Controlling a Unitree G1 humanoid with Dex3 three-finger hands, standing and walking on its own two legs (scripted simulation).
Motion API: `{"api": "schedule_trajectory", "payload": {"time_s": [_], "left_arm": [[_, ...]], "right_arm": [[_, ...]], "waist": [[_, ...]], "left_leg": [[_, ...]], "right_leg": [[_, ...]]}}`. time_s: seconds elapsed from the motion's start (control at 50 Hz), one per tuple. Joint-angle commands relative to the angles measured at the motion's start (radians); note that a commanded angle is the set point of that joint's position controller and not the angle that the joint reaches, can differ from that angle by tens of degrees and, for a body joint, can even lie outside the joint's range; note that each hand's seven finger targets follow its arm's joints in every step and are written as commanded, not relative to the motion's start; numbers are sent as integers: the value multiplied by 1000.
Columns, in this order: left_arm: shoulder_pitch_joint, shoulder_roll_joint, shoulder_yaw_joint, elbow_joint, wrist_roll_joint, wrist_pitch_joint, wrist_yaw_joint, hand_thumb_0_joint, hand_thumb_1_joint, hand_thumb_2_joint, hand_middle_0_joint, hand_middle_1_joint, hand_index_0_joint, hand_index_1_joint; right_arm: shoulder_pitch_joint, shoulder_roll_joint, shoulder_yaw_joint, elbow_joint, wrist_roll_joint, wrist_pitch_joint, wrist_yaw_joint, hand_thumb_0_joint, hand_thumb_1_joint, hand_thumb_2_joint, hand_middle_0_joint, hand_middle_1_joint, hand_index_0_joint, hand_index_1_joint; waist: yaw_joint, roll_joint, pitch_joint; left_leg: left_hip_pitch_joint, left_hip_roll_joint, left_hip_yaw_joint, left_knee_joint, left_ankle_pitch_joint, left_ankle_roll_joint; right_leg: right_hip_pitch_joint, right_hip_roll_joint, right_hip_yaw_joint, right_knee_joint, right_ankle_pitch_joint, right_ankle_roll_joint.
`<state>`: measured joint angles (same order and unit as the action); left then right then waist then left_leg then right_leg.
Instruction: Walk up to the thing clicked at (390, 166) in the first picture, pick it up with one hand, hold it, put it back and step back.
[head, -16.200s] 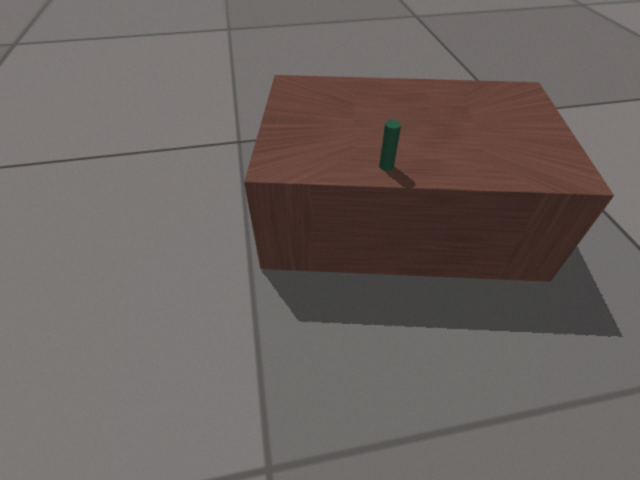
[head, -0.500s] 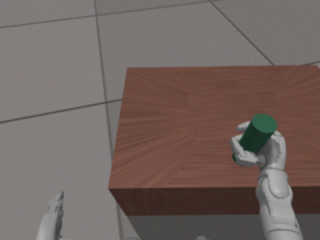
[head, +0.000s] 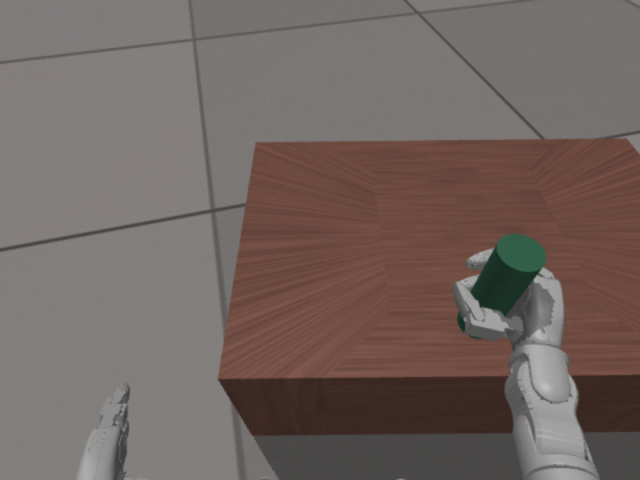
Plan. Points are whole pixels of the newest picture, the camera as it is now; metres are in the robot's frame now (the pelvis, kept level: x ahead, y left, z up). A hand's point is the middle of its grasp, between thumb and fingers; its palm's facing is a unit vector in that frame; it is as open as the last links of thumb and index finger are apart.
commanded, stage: hold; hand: right
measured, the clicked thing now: (495, 291) +0.33 -0.18 +0.07
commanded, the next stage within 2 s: crouch in 1.86 s
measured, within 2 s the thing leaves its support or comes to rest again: neither
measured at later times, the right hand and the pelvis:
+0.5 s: hand (485, 296) +0.33 -0.17 +0.06, palm faces +0.18 +0.98 +0.01, open 6.4 cm; pelvis +0.00 +0.00 +0.00, yaw +0 degrees
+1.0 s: hand (487, 295) +0.33 -0.17 +0.07, palm faces +0.17 +0.98 +0.01, open 6.4 cm; pelvis +0.00 +0.00 +0.00, yaw +0 degrees
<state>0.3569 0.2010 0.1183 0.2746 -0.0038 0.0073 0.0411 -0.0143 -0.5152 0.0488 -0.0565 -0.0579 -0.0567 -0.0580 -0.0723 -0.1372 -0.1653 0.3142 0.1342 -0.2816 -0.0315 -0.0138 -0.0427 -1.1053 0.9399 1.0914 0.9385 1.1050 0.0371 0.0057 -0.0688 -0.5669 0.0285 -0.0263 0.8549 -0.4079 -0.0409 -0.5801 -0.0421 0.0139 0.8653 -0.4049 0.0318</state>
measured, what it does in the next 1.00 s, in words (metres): stands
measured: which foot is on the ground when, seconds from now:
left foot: down 0.00-1.00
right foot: down 0.00-1.00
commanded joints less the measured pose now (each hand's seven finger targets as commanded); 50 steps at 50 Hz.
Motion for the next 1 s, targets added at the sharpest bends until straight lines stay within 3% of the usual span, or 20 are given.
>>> {"api": "schedule_trajectory", "payload": {"time_s": [0.0, 0.04, 0.1, 0.12, 0.16, 0.18, 0.26, 0.3, 0.32, 0.38, 0.4, 0.46, 0.5, 0.52, 0.54, 0.64, 0.74, 0.78, 0.84, 0.98], "left_arm": [[-46, 168, 83, -163, -1, -53, 23, 0, -540, 49, -52, -59, -53, -58], [-16, 117, 38, -95, -3, -44, 16, 0, -536, 48, -50, -60, -53, -58], [-87, 148, 74, -148, -4, -60, 19, 0, -535, 41, -52, -59, -55, -55], [-92, 127, 48, -164, -5, -63, 19, 0, -528, 37, -51, -60, -57, -54], [-52, 154, 74, -141, -4, -68, 21, 0, -533, 38, -52, -59, -56, -54], [-53, 111, 25, -150, -6, -69, 14, 0, -536, 40, -52, -58, -55, -55], [-45, 176, 90, -177, -4, -75, 18, 0, -540, 44, -53, -59, -55, -57], [-21, 155, 79, -125, -4, -73, 15, 0, -544, 46, -55, -61, -57, -59], [-38, 105, 30, -130, -3, -76, 9, 0, -542, 49, -52, -60, -54, -59], [-52, 145, 71, -125, 1, -85, 15, 0, -548, 52, -53, -59, -53, -59], [-74, 129, 49, -152, 1, -85, 14, 0, -549, 51, -53, -58, -52, -59], [-40, 120, 43, -87, 0, -74, 11, 0, -547, 50, -53, -59, -54, -59], [-107, 165, 82, -150, 1, -80, 17, 0, -545, 46, -53, -59, -55, -58], [-110, 144, 61, -154, 0, -81, 16, 0, -543, 44, -53, -59, -54, -57], [-84, 170, 88, -112, -1, -78, 21, 0, -546, 47, -53, -59, -55, -58], [-66, 103, 19, -123, -5, -77, 14, 0, -544, 45, -54, -59, -55, -57], [-43, 158, 81, -112, 0, -78, 21, 0, -535, 39, -55, -60, -59, -55], [-46, 124, 41, -114, 0, -81, 13, 0, -550, 49, -55, -59, -55, -59], [-58, 135, 55, -111, 1, -77, 15, 0, -549, 51, -55, -60, -55, -60], [-66, 153, 66, -115, -2, -65, 16, 0, -539, 45, -54, -60, -57, -57]], "right_arm": [[-279, -144, -49, -264, 0, -83, -14, 0, -541, -1351, 1385, 1461, 1407, 1461], [-252, -133, -43, -200, -2, -76, -8, 0, -555, -1353, 1395, 1466, 1416, 1465], [-307, -121, -27, -213, 2, -80, 8, 0, -520, -1351, 1378, 1461, 1403, 1461], [-325, -96, -7, -210, 6, -78, 14, 0, -522, -1342, 1377, 1455, 1400, 1455], [-290, -123, -39, -155, 8, -71, 18, 0, -541, -1339, 1381, 1452, 1403, 1451], [-260, -133, -59, -129, 4, -71, 19, 0, -548, -1327, 1374, 1439, 1394, 1439], [-281, -132, -47, -196, 11, -87, 26, 0, -564, -1324, 1373, 1433, 1392, 1433], [-308, -147, -58, -234, 9, -94, 17, 0, -605, -1331, 1381, 1435, 1398, 1434], [-295, -102, -17, -193, 7, -95, 20, 0, -603, -1332, 1391, 1441, 1406, 1441], [-357, -139, -47, -245, 5, -115, 4, 0, -587, -1340, 1386, 1446, 1404, 1446], [-350, -142, -38, -259, -4, -118, 3, 0, -607, -1342, 1395, 1450, 1412, 1450], [-217, -132, -48, -153, -5, -97, 7, 0, -584, -1351, 1392, 1458, 1412, 1458], [-294, -127, -43, -195, 2, -101, 10, 0, -574, -1349, 1389, 1457, 1409, 1456], [-320, -109, -20, -234, 6, -101, 10, 0, -584, -1358, 1402, 1468, 1422, 1468], [-307, -111, -26, -187, 11, -94, 11, 0, -588, -1354, 1398, 1462, 1417, 1462], [-222, -121, -50, -95, 6, -87, 19, 0, -576, -1332, 1381, 1441, 1401, 1441], [-311, -126, -37, -179, 8, -110, 23, 0, -578, -1338, 1381, 1445, 1400, 1445], [-286, -128, -43, -168, 5, -113, 18, 0, -595, -1330, 1378, 1434, 1395, 1433], [-300, -121, -17, -203, -3, -115, 12, 0, -620, -1340, 1389, 1442, 1405, 1442], [-253, -136, -43, -198, 6, -86, 7, 0, -578, -1355, 1394, 1462, 1415, 1462]], "waist": [[1, -2, -262], [-11, -20, -159], [16, 12, -201], [25, 30, -189], [26, 46, -198], [4, 34, -216], [19, 9, -288], [1, -35, -263], [0, -26, -211], [9, -44, -229], [-2, -53, -249], [-12, -15, -189], [12, 10, -261], [6, 0, -252], [16, 10, -222], [1, 48, -217], [17, -7, -245], [-1, -14, -232], [4, -27, -248], [1, 1, -240]], "left_leg": [[119, -29, 50, -135, 234, 31], [80, -29, 53, -142, 181, 32], [75, -26, 45, -149, 167, 31], [69, -29, 50, -158, 152, 29], [86, -25, 50, -156, 178, 25], [106, -24, 49, -148, 208, 26], [114, -28, 55, -128, 275, 28], [95, -29, 56, -125, 258, 33], [76, -30, 60, -129, 223, 33], [66, -31, 57, -131, 189, 34], [83, -30, 54, -133, 194, 36], [94, -28, 52, -140, 204, 33], [108, -32, 52, -136, 227, 30], [110, -29, 53, -142, 217, 31], [88, -30, 52, -147, 191, 30], [116, -23, 46, -153, 222, 24], [93, -24, 47, -135, 247, 30], [89, -27, 54, -124, 245, 32], [89, -30, 56, -122, 248, 35], [111, -29, 57, -138, 243, 31]], "right_leg": [[166, 30, -37, -141, 192, -33], [112, 30, -34, -159, 142, -32], [127, 27, -37, -152, 122, -38], [126, 25, -35, -155, 109, -39], [119, 28, -35, -146, 127, -41], [124, 31, -36, -145, 159, -39], [189, 29, -34, -141, 231, -32], [190, 30, -33, -150, 225, -26], [157, 28, -29, -158, 189, -27], [161, 18, -18, -166, 143, -24], [168, 21, -21, -165, 152, -24], [121, 31, -37, -152, 168, -31], [147, 25, -29, -150, 183, -33], [151, 26, -31, -151, 173, -32], [144, 27, -31, -151, 145, -34], [129, 34, -38, -139, 179, -39], [163, 33, -40, -137, 198, -33], [146, 31, -34, -143, 207, -30], [161, 28, -30, -145, 214, -27], [140, 29, -32, -149, 201, -32]]}}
